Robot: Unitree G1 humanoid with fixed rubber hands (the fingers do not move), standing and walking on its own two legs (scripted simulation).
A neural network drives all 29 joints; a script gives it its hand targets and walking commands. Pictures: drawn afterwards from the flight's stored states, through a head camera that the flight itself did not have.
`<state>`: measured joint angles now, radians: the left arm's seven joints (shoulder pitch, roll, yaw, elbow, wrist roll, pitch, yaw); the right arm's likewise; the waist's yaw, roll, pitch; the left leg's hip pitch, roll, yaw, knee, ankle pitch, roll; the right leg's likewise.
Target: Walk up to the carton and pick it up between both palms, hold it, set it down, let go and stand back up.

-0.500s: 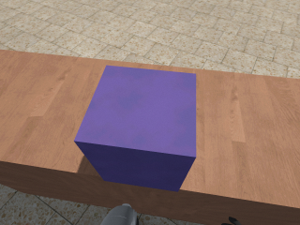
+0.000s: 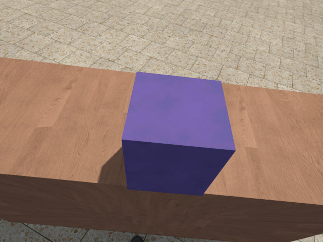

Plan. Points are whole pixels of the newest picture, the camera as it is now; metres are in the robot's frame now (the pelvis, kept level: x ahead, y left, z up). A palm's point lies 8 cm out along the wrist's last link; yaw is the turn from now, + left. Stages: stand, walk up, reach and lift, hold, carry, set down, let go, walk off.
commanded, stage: walk up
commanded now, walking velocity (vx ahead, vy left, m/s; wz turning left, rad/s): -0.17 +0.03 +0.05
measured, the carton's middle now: (171, 138) +0.36 -0.01 +0.04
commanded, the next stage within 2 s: stand in 0.96 s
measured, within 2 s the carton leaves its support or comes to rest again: neither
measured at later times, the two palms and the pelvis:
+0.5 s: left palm out of the picture -0.07 +0.21 -0.12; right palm out of the picture -0.04 -0.25 -0.16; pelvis -0.05 -0.01 +0.00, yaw +4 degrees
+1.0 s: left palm out of the picture -0.08 +0.23 -0.15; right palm out of the picture -0.05 -0.18 -0.15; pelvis -0.03 +0.02 +0.00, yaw +3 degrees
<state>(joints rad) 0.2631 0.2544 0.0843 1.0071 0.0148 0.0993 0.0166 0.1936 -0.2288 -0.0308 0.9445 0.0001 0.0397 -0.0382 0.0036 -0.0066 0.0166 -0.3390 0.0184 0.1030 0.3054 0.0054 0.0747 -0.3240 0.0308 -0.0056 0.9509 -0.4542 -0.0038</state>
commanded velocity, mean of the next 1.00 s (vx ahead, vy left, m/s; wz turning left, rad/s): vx -0.04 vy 0.04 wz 0.03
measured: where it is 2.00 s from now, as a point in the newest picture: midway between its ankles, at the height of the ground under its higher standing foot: outside the picture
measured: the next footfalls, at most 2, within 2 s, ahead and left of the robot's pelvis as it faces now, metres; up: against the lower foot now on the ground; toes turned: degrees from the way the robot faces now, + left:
right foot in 0.14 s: -0.08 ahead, -0.09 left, +0.00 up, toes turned -11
left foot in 0.60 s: -0.04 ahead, +0.13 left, +0.00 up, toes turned +4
